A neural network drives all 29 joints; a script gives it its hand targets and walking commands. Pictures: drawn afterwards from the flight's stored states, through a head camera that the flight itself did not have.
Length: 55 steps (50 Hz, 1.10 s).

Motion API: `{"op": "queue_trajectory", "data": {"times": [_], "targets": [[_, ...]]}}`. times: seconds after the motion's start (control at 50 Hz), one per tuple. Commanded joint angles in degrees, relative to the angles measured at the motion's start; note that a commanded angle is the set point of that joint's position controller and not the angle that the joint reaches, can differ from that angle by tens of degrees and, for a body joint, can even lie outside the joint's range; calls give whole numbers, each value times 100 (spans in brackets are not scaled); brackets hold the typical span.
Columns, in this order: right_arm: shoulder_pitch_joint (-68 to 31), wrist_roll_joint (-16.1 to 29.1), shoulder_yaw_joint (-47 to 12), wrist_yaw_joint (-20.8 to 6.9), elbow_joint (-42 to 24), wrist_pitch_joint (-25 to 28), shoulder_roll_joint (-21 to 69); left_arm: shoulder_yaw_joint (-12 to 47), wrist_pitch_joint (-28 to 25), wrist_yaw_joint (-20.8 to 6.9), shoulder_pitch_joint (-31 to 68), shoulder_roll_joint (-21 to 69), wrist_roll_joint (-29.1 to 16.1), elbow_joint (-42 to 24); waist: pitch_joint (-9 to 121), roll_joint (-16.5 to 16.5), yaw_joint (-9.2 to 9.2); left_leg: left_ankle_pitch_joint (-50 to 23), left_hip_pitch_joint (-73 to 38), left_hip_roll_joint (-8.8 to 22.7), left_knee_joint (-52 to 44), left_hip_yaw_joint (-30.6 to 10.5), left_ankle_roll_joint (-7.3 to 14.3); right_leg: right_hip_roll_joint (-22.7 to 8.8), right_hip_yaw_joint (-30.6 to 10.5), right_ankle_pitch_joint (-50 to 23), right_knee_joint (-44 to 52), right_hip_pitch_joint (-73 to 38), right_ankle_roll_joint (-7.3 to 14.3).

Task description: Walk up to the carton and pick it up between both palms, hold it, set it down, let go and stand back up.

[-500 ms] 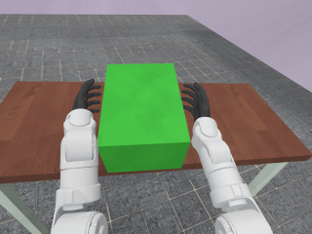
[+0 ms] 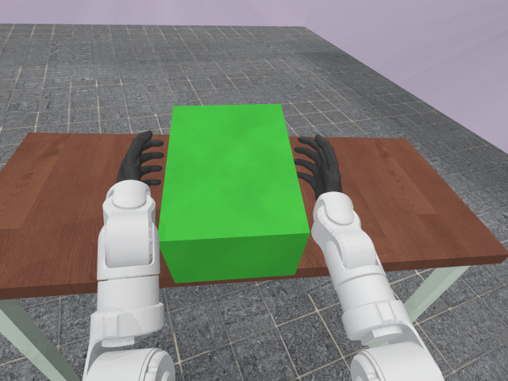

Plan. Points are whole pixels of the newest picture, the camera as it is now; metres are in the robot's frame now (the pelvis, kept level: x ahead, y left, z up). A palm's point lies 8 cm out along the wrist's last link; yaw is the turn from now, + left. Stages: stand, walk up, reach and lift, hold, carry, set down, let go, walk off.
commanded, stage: hold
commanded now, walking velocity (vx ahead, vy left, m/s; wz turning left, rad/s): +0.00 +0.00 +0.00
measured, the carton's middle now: (231, 187) +0.40 +0.01 +0.11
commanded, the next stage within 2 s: none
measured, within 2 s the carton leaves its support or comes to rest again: neither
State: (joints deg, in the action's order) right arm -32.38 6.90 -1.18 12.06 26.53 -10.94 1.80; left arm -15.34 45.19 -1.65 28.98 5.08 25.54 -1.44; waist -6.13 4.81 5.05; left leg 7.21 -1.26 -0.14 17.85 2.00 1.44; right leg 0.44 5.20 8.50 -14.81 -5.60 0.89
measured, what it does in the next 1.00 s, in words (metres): stands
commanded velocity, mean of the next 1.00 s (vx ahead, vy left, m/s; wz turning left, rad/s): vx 0.00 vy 0.00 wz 0.00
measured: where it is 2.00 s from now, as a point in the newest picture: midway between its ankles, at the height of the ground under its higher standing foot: outside the picture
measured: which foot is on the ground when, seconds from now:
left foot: down 0.00-1.00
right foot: down 0.00-1.00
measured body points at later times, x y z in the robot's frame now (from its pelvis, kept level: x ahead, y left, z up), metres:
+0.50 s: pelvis +0.00 +0.00 +0.00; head -0.05 +0.03 +0.45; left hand +0.36 +0.15 +0.17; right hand +0.36 -0.13 +0.17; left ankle +0.05 +0.10 -0.75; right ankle +0.02 -0.10 -0.75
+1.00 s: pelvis +0.00 +0.00 +0.00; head -0.04 +0.03 +0.45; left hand +0.36 +0.16 +0.17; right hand +0.36 -0.13 +0.17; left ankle +0.05 +0.10 -0.75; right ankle +0.02 -0.10 -0.75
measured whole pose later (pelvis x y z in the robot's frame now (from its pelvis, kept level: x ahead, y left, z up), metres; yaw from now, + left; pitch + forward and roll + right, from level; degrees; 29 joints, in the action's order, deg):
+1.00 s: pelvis +0.00 +0.00 +0.00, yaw +0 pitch -12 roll -1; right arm -33.0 5.6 0.6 11.2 27.4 -11.3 2.3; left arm -15.9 45.5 -1.9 30.1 5.4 25.6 -0.2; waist -6.3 5.1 4.7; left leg 6.5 -1.5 -0.2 16.9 2.1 1.3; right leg 0.4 5.2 8.4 -15.1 -5.2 1.1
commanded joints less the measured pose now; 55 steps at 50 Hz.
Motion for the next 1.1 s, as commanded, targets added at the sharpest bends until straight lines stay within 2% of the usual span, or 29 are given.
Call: {"op": "queue_trajectory", "data": {"times": [0.0, 0.04, 0.08, 0.12, 0.16, 0.2, 0.24, 0.28, 0.34, 0.36, 0.38, 0.42, 0.5, 0.52, 0.54, 0.56, 0.6, 0.68, 0.76, 0.78, 0.84, 0.86, 0.88, 0.9, 0.96, 0.98, 1.02, 1.06, 1.08], "targets": [[-4031, 240, -1690, -760, -1752, 419, 2266, 2438, -623, -971, 3634, 2291, -1034, -703, 2240, -610, 105, -1127, -1475, 55, -24, 54, -124, -1, 244, -755, 286, 482, -224], [-3646, 313, -1731, -785, -1732, 383, 2396, 2651, -584, -969, 3566, 2380, -1128, -1187, 2394, -667, 176, -1250, -1569, 94, -123, 28, -174, 51, 225, -750, 303, 390, -177], [-3862, 175, -1592, -783, -1593, 327, 2337, 2337, -512, -1046, 3619, 2311, -1017, -687, 2002, -504, 41, -914, -1246, 55, -199, 102, -115, 21, 231, -459, 350, 392, -196], [-4165, 27, -1284, -839, -1351, 373, 2169, 2074, -536, -1077, 3747, 2185, -908, -249, 1682, -621, 28, -132, -790, 101, -367, 169, -59, -18, 245, 328, 381, 492, -145], [-4265, 37, -1384, -880, -1592, 494, 2345, 2402, -631, -997, 3951, 2372, -1116, -649, 2240, -681, 113, -528, -1006, 125, -300, 115, -127, 28, 248, -13, 308, 484, -106], [-4286, -3, -1408, -889, -1394, 499, 2339, 2333, -633, -955, 4049, 2318, -1033, -584, 2271, -641, 118, -873, -1227, 85, -147, 114, -136, 5, 237, -329, 324, 478, -166], [-3983, 192, -1666, -891, -1641, 503, 2365, 2509, -660, -946, 3703, 2448, -1127, -876, 2716, -550, 54, -1338, -1563, 69, -92, 41, -174, 23, 176, -927, 254, 282, -215], [-3975, 167, -1554, -823, -1312, 378, 2262, 2155, -560, -999, 3585, 2222, -909, -413, 2014, -485, 49, -1130, -1306, 52, -111, 81, -138, 10, 168, -738, 321, 249, -233], [-4187, 141, -1432, -866, -1270, 444, 2260, 2151, -598, -1016, 3875, 2222, -947, -556, 2143, -643, 18, -666, -1126, 101, -234, 127, -79, -28, 172, -211, 347, 411, -180], [-4117, 219, -1646, -881, -1797, 537, 2340, 2467, -628, -971, 3681, 2520, -1090, -878, 2597, -638, -36, -1167, -1290, 145, -198, 55, -162, 59, 220, -554, 286, 323, -152], [-4056, 224, -1627, -852, -1640, 528, 2396, 2508, -651, -949, 3810, 2390, -1098, -1007, 2686, -675, 105, -1505, -1461, 98, -13, 65, -173, 48, 233, -886, 238, 310, -192], [-4147, 193, -1632, -825, -1707, 507, 2221, 2404, -583, -952, 3698, 2337, -1069, -727, 2503, -583, 131, -1341, -1521, 109, 8, 17, -222, 28, 244, -713, 355, 354, -189], [-4223, 52, -1352, -874, -1300, 518, 2416, 2268, -678, -971, 4004, 2242, -1003, -471, 2133, -557, 56, -273, -910, 89, -313, 99, -11, -57, 200, 35, 323, 523, -204], [-4176, 32, -1333, -911, -1187, 536, 2440, 2344, -719, -944, 4130, 2279, -1042, -622, 2291, -682, 49, -351, -996, 61, -307, 141, 9, -74, 175, -76, 301, 480, -219], [-4255, 88, -1399, -901, -1396, 572, 2452, 2366, -685, -934, 4014, 2392, -1035, -538, 2319, -647, -15, -556, -1017, 72, -262, 133, -23, -67, 186, -288, 267, 443, -198], [-4349, 64, -1404, -866, -1374, 557, 2447, 2263, -666, -952, 4019, 2320, -1001, -396, 2414, -560, 60, -565, -1176, 13, -184, 153, -4, -75, 194, -398, 278, 403, -256], [-4021, 163, -1628, -824, -1424, 553, 2442, 2324, -662, -959, 3711, 2289, -1016, -673, 2708, -480, 38, -1177, -1446, 24, -100, 147, -44, -21, 174, -954, 232, 174, -273], [-3835, 337, -1931, -669, -1861, 464, 2510, 2356, -654, -1040, 3485, 2278, -1021, -890, 2690, -369, 38, -1493, -1494, -33, -16, 88, -27, -65, 108, -1702, 180, 0, -389], [-3801, 321, -1786, -642, -1744, 334, 2296, 2254, -573, -1087, 3521, 2182, -967, -807, 2148, -530, 46, -978, -1272, 21, -157, 80, -60, -85, 133, -981, 307, 176, -307], [-3627, 371, -1880, -672, -1944, 354, 2466, 2571, -601, -1080, 3496, 2328, -1097, -1161, 2285, -608, 98, -1161, -1334, 62, -171, 60, -114, -41, 177, -957, 264, 239, -245], [-3736, 275, -1707, -741, -1707, 301, 2271, 2424, -523, -1055, 3623, 2220, -1037, -1021, 1954, -662, 137, -1053, -1355, 73, -168, 44, -128, -14, 203, -590, 362, 441, -212], [-3881, 174, -1633, -766, -1672, 302, 2233, 2296, -499, -1070, 3649, 2152, -961, -731, 1823, -527, 69, -688, -1226, 70, -244, 100, -80, -24, 263, -236, 366, 509, -225], [-4069, 102, -1507, -796, -1593, 340, 2188, 2191, -530, -1073, 3741, 2199, -909, -527, 1810, -615, 38, -430, -1048, 88, -268, 120, -58, 1, 229, 9, 357, 524, -185], [-4021, 130, -1536, -843, -1687, 373, 2361, 2369, -598, -1060, 3783, 2343, -1043, -788, 2008, -681, -17, -507, -1017, 83, -336, 138, -47, 7, 213, -26, 326, 426, -162], [-4098, 134, -1540, -838, -1776, 466, 2387, 2559, -651, -975, 3889, 2411, -1205, -866, 2406, -599, 144, -990, -1325, 89, -124, 70, -149, 11, 226, -445, 286, 416, -188], [-3989, 129, -1604, -834, -1665, 423, 2369, 2478, -633, -981, 3838, 2399, -1164, -896, 2411, -587, 110, -1038, -1474, 47, -141, 102, -131, 16, 206, -590, 314, 368, -185], [-4115, 37, -1362, -835, -1249, 389, 2268, 2186, -605, -1008, 3937, 2223, -941, -515, 2003, -599, 93, -555, -1158, 53, -184, 125, -115, -34, 176, -195, 343, 444, -176], [-4233, 10, -1356, -873, -1332, 470, 2349, 2053, -664, -1023, 3930, 2236, -936, -388, 2099, -474, -75, -357, -932, 75, -317, 133, -20, -10, 202, -76, 313, 344, -191], [-4254, -47, -1333, -875, -1313, 507, 2339, 2182, -686, -1002, 3975, 2300, -939, -447, 2296, -594, 15, -438, -1086, 117, -309, 122, -75, -2, 204, -91, 313, 371, -192]]}}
